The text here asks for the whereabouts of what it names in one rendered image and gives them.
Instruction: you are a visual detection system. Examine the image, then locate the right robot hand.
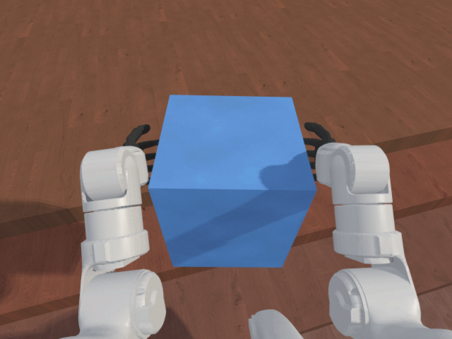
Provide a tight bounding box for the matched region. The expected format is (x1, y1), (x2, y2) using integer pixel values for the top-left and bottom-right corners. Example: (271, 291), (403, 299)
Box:
(303, 122), (335, 181)

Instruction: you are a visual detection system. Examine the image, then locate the right robot upper arm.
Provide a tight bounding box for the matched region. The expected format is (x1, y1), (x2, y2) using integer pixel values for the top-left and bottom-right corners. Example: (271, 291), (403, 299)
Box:
(328, 267), (452, 339)

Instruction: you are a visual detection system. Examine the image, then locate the left robot hand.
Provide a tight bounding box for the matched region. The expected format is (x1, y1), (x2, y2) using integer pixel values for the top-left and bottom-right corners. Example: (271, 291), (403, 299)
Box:
(123, 124), (159, 185)

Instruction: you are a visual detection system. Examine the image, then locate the robot left forearm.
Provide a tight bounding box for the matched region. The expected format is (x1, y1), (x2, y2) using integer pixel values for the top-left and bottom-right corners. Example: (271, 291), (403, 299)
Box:
(78, 146), (150, 328)

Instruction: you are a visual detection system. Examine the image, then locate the left robot upper arm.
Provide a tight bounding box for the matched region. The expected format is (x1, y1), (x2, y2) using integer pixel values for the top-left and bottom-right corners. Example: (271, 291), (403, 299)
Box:
(60, 269), (166, 339)

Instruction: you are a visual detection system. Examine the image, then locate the robot right thigh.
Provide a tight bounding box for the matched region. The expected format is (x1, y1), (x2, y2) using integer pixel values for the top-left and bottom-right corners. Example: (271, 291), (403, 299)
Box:
(249, 309), (303, 339)

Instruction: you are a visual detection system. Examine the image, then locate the carton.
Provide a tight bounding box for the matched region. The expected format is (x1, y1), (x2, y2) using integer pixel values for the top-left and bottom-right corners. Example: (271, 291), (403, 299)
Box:
(148, 95), (317, 268)

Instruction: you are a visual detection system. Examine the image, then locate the robot right forearm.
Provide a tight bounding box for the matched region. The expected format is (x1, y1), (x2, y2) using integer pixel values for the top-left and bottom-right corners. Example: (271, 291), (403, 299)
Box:
(316, 143), (421, 319)

